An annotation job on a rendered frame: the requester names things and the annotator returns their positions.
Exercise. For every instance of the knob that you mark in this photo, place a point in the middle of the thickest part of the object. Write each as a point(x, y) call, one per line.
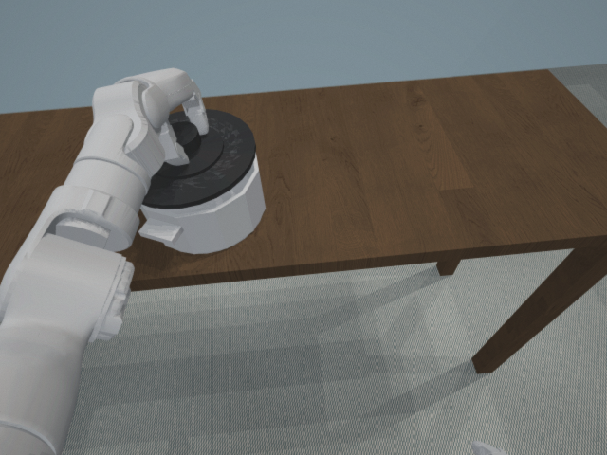
point(187, 136)

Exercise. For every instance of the table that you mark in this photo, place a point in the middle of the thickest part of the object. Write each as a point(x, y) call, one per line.
point(375, 175)

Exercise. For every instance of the left robot forearm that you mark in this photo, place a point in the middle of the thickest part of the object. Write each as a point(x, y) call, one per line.
point(98, 204)

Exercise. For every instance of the lid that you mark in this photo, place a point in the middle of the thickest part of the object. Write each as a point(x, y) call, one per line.
point(223, 159)

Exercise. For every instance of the robot left hand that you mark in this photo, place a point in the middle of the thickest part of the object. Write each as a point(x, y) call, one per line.
point(178, 89)

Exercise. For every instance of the robot left upper arm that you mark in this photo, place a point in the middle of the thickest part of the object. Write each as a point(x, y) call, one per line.
point(68, 294)

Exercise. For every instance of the pot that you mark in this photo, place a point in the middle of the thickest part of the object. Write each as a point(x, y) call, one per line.
point(212, 226)

